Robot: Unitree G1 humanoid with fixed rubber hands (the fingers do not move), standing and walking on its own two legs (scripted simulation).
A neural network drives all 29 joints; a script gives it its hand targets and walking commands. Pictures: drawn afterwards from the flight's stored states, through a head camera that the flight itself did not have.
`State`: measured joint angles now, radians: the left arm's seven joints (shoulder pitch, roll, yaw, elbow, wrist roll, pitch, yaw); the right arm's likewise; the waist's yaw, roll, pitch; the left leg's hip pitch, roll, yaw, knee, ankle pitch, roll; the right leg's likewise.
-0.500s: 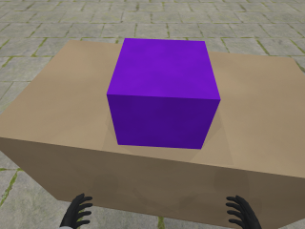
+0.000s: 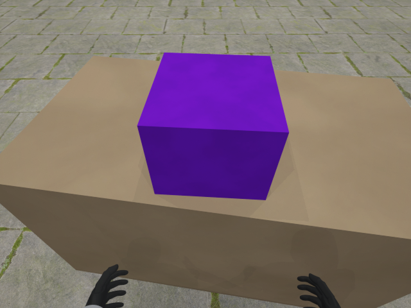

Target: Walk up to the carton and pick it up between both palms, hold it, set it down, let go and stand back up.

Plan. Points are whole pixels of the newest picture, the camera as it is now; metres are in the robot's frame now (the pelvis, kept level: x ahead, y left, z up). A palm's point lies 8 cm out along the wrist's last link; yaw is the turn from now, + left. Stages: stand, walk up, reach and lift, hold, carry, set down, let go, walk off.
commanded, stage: let go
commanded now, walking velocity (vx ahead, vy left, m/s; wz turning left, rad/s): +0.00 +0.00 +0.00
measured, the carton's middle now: (213, 124) +0.54 +0.00 +0.05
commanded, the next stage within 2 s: stand in 0.20 s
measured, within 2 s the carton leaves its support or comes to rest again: neither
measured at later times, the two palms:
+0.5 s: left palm out of the picture +0.07 +0.27 -0.11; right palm out of the picture +0.07 -0.25 -0.13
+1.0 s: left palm out of the picture -0.05 +0.25 -0.14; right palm out of the picture +0.04 -0.24 -0.14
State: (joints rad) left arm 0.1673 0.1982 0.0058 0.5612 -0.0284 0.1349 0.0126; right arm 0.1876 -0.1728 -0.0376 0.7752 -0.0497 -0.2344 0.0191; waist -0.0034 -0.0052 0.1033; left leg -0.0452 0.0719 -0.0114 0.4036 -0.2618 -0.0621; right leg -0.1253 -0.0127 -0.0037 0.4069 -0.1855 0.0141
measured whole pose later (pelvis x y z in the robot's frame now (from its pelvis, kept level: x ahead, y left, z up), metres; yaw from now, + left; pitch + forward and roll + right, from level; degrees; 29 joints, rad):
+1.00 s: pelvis -0.02 +0.00 -0.01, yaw +9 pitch +0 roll -1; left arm 0.36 0.22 0.04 0.94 0.02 0.01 0.00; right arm 0.34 -0.19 -0.04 0.95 -0.04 0.00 0.01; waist 0.02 -0.01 -0.04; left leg -0.28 0.01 -0.16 0.53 -0.24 -0.06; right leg -0.28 -0.08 -0.14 0.50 -0.21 0.02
